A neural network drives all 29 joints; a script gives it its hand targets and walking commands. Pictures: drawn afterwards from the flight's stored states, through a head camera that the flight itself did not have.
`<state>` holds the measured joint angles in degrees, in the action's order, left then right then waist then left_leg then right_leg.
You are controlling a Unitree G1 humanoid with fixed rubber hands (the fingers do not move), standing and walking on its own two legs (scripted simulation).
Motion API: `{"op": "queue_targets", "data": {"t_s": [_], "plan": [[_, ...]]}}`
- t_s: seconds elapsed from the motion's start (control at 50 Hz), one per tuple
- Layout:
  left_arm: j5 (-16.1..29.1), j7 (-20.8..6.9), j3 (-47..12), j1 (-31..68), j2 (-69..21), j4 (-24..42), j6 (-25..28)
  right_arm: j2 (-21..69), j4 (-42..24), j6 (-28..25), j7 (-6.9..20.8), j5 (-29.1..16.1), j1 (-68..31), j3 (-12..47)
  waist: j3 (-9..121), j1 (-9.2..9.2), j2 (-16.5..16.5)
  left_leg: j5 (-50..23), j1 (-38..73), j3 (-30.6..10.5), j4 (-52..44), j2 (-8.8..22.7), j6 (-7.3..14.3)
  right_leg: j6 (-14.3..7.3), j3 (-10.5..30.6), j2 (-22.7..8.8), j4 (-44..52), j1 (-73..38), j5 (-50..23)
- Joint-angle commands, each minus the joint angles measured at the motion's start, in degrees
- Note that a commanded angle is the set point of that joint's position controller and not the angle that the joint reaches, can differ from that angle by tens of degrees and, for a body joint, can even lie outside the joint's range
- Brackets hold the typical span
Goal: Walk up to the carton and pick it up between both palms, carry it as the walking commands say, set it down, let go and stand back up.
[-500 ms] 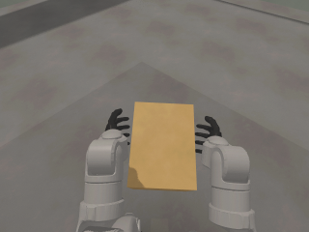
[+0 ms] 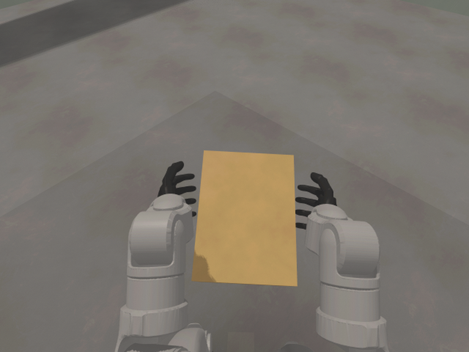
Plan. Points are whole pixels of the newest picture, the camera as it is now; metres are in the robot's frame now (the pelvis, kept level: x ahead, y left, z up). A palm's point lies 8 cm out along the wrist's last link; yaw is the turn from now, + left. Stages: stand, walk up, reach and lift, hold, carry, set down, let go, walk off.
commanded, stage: carry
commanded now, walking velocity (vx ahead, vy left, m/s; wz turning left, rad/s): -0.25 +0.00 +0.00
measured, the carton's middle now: (244, 222) +0.35 +0.00 +0.02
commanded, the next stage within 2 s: none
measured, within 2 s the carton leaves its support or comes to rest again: neither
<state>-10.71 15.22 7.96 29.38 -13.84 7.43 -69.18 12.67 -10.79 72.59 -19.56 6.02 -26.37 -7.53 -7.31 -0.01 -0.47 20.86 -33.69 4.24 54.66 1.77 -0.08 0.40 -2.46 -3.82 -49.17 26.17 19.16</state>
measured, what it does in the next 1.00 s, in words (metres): walks backwards: left foot, then right foot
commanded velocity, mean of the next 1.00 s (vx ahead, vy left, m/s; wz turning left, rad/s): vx -0.15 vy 0.08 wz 0.23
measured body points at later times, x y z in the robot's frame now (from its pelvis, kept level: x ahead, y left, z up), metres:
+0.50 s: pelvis -0.15 +0.00 +0.00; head -0.11 +0.00 +0.45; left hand +0.18 +0.12 +0.10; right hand +0.18 -0.12 +0.08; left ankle -0.01 +0.11 -0.69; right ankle -0.13 -0.13 -0.70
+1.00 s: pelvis -0.28 +0.01 +0.00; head -0.27 +0.02 +0.44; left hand +0.04 +0.15 +0.11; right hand +0.05 -0.09 +0.10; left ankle -0.22 +0.11 -0.67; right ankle -0.13 -0.13 -0.70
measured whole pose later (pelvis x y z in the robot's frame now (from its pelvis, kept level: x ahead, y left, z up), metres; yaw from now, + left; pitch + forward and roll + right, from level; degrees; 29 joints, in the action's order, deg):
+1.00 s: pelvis -0.28 +0.01 +0.00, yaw +5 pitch -3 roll +0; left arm -10.5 16.4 6.9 28.8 -13.6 5.7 -69.6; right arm 12.8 -9.0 72.4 -19.3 7.0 -26.8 -8.3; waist -3.8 0.8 0.6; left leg 19.3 -31.2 4.2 59.5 0.1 0.3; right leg 1.3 -5.0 -7.4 -46.2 30.8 11.4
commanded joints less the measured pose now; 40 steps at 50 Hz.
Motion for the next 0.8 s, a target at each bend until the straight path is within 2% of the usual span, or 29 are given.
{"op": "queue_targets", "data": {"t_s": [0.0,0.04,0.06,0.1,0.12,0.14,0.16,0.18,0.2,0.24,0.26,0.3,0.38,0.4,0.42,0.44,0.46,0.48,0.5,0.52,0.54,0.56,0.62,0.64,0.68,0.72,0.74,0.76,0.78], "plan": [[25.71,-12.37,-27.53,27.44,-57.11,8.14,1.16,60.76,-7.54,-4.32,13.90,-21.66,-39.42,32.67,28.39,-0.20,11.70,5.13,8.47,-2.20,16.65,-1.24,-1.63,-8.17,12.67,-15.29,31.91,2.37,3.74],[24.04,-11.36,-24.95,24.47,-56.64,6.13,0.77,60.29,-6.22,-3.66,13.54,-22.13,-38.49,32.03,28.84,-0.43,14.65,6.17,8.65,-0.28,2.32,-1.19,-1.06,-6.47,11.57,-12.48,28.90,-4.70,-4.26],[23.19,-10.86,-24.17,20.58,-57.26,4.61,0.62,60.15,-8.28,-3.66,13.68,-23.77,-39.07,32.76,31.69,-0.81,12.75,8.38,8.47,-0.09,-6.64,-1.26,-0.85,-7.21,11.14,-11.95,22.54,-12.79,-24.97],[23.50,-10.32,-25.18,19.56,-57.07,3.56,0.75,59.62,-8.10,-3.74,13.57,-23.35,-36.99,32.13,38.67,-0.80,13.33,5.49,14.12,0.26,-19.97,-2.45,-0.12,-7.04,11.39,-11.07,16.73,-18.53,-34.18],[23.93,-10.26,-26.46,21.86,-57.17,4.63,0.80,59.23,-8.65,-3.93,13.93,-22.99,-38.71,31.25,39.80,-0.18,8.16,-2.21,20.42,-5.79,-27.00,1.74,1.35,-3.78,9.45,-9.83,13.34,-12.74,-24.46],[23.19,-10.01,-25.66,20.28,-57.55,3.16,0.71,58.54,-8.06,-4.17,13.93,-23.32,-40.04,31.03,39.70,-0.40,-4.07,-14.35,26.96,-21.12,-29.09,12.46,5.24,-0.67,5.27,-4.28,4.64,-1.50,-9.61],[22.35,-10.00,-25.55,19.66,-57.39,0.84,0.09,58.28,-4.56,-3.82,13.93,-22.16,-35.59,30.00,35.49,-0.10,-16.80,-35.04,28.52,-30.41,-30.10,23.53,10.67,1.88,-1.58,1.87,-4.45,10.71,11.80],[23.35,-10.23,-26.95,23.93,-57.52,5.46,1.10,59.62,-2.95,-4.32,14.31,-21.60,-31.98,28.69,33.98,0.81,-19.66,-31.50,25.34,-31.47,-32.32,25.43,15.37,1.66,1.67,2.15,-14.78,13.55,19.61],[25.07,-10.82,-28.96,26.98,-57.73,7.63,1.39,58.53,-6.12,-5.15,14.55,-21.26,-32.85,27.68,31.54,1.07,-16.66,-17.52,18.72,-29.17,-33.88,22.39,14.87,1.74,4.85,0.93,-19.24,10.99,15.78],[27.82,-11.81,-30.80,30.09,-59.49,10.40,2.30,59.80,-8.96,-6.37,14.33,-20.93,-33.94,27.56,30.82,0.58,-8.85,-4.16,13.48,-24.27,-35.38,18.55,12.28,1.35,3.77,1.52,-23.07,8.02,7.39],[28.00,-11.97,-30.50,27.28,-61.32,5.64,1.57,57.89,-10.54,-6.69,13.90,-20.09,-36.47,26.77,30.23,0.23,-12.63,-3.61,12.40,-19.02,-35.16,17.03,10.42,0.57,3.04,0.45,-20.95,6.80,5.06],[28.20,-11.97,-31.02,29.13,-60.13,7.08,1.46,57.49,-10.01,-6.67,13.85,-19.56,-37.35,26.61,29.57,0.01,-13.56,-2.17,12.60,-17.20,-34.82,14.93,9.06,1.44,0.79,0.45,-15.64,4.06,5.33],[27.05,-11.43,-29.49,23.34,-58.94,4.54,0.41,58.04,-8.02,-5.68,12.83,-18.65,-32.65,27.37,35.36,0.00,-11.60,-12.63,19.33,-20.94,-32.86,16.86,9.70,0.08,0.71,1.28,0.64,-2.32,7.58],[27.02,-11.75,-29.72,21.66,-58.83,4.66,0.28,57.74,-9.65,-5.55,12.81,-18.66,-31.19,28.09,36.07,-0.45,-9.88,-12.92,19.23,-18.09,-31.63,16.36,9.06,-0.67,0.39,0.97,7.41,-4.96,4.96],[26.45,-11.71,-28.55,20.14,-59.02,3.61,0.10,57.45,-9.40,-5.62,12.65,-19.12,-33.20,28.33,36.50,-1.13,-12.46,-12.58,17.17,-15.10,-29.38,14.11,7.10,-0.98,-0.53,1.13,16.35,-11.74,0.98],[26.61,-12.00,-28.08,20.12,-59.22,4.46,0.16,58.78,-8.80,-5.34,12.94,-19.89,-31.83,29.16,36.91,-1.23,-5.09,-14.49,16.14,-10.04,-21.69,10.80,4.46,-1.76,4.34,-1.87,25.73,-16.68,-0.70],[26.52,-12.21,-26.86,20.69,-57.58,4.93,0.69,58.75,-10.58,-5.57,12.81,-20.74,-34.90,29.72,36.09,-1.13,9.30,-9.03,4.61,-5.76,-10.54,4.38,0.60,-4.89,20.27,-13.75,28.60,-20.76,-15.05],[27.56,-12.43,-28.34,21.92,-58.85,6.46,0.80,58.50,-12.12,-5.44,12.79,-20.86,-34.54,29.58,33.31,-1.26,16.50,9.67,-2.61,-1.45,-0.59,-0.14,-1.36,-10.96,25.59,-20.76,25.05,-20.41,-33.82],[28.28,-12.41,-28.71,22.42,-60.55,7.34,1.75,59.86,-14.39,-6.08,13.10,-22.76,-39.83,31.54,32.51,-1.79,18.08,12.46,-3.22,-3.11,8.59,-0.59,-1.75,-13.77,25.08,-21.76,25.78,-14.93,-34.35],[27.18,-12.33,-27.31,21.13,-60.25,5.96,2.03,58.98,-15.44,-6.27,13.48,-23.35,-43.02,32.29,30.73,-1.63,13.52,9.14,0.97,-4.32,14.85,-0.84,-1.61,-12.66,21.81,-19.33,27.74,-5.52,-22.77],[26.38,-12.13,-27.72,22.89,-59.10,5.63,1.62,59.61,-11.32,-5.61,13.47,-22.16,-40.43,32.05,30.43,-1.01,9.79,6.17,2.48,-3.69,14.21,-0.25,-1.28,-11.95,17.95,-17.78,25.78,-6.30,-25.20],[25.86,-12.00,-27.74,23.59,-58.87,6.76,1.70,60.42,-11.15,-5.51,13.63,-22.52,-39.25,32.57,30.71,-0.68,11.38,6.09,3.91,-3.00,9.92,0.52,-1.51,-10.49,14.59,-16.12,23.89,-7.16,-23.61],[24.64,-10.57,-25.84,25.54,-56.24,7.87,1.72,60.50,-7.46,-4.33,13.69,-23.51,-38.89,32.56,33.77,-0.54,14.56,4.43,7.97,0.21,-9.70,-0.78,-0.86,-7.61,10.29,-11.60,16.83,-16.20,-38.09],[24.49,-10.41,-25.58,23.33,-56.11,6.72,1.51,60.10,-7.67,-4.38,13.87,-23.73,-38.47,32.09,36.63,-0.18,12.08,0.38,11.77,-0.26,-18.66,-0.96,-0.22,-6.30,9.69,-10.97,14.71,-16.60,-36.20],[23.62,-9.80,-26.31,21.49,-55.96,2.92,1.02,57.99,-5.93,-4.07,13.63,-22.57,-37.47,30.72,41.22,-0.59,3.18,-17.29,24.54,-13.42,-24.92,7.18,3.18,-1.31,6.97,-8.11,8.00,-7.64,-17.06],[23.80,-10.16,-26.72,22.68,-56.45,5.02,1.44,56.84,-6.94,-5.26,13.72,-21.90,-37.11,29.96,38.79,-0.46,-16.09,-35.91,25.67,-25.14,-25.74,17.96,10.25,2.34,-1.94,-0.47,1.07,3.01,7.05],[25.27,-10.45,-28.43,25.92,-56.54,8.68,1.95,57.18,-5.66,-5.36,13.89,-20.79,-32.42,28.49,37.70,0.60,-17.90,-25.55,22.27,-25.97,-29.05,17.17,11.99,2.18,-0.94,0.84,-2.60,3.27,14.07],[26.27,-10.98,-30.19,27.36,-58.25,9.31,2.29,57.35,-9.29,-6.38,14.03,-20.88,-35.30,28.87,35.44,0.61,-16.43,-12.90,16.48,-23.85,-31.84,15.86,11.74,2.02,-1.13,0.59,-4.26,2.14,12.14],[26.61,-11.25,-30.09,26.05,-59.96,7.97,2.00,58.76,-10.28,-6.64,13.68,-21.21,-36.69,29.74,32.62,-0.36,-14.77,-13.01,12.64,-18.76,-29.33,12.59,9.66,1.29,-0.49,-0.90,2.09,-1.96,7.57]]}}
